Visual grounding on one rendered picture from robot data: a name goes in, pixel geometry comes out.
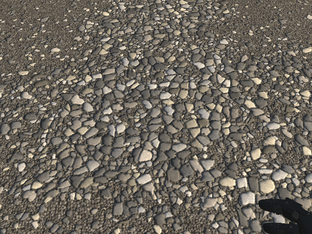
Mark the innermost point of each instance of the robot right hand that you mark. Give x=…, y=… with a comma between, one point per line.
x=291, y=210

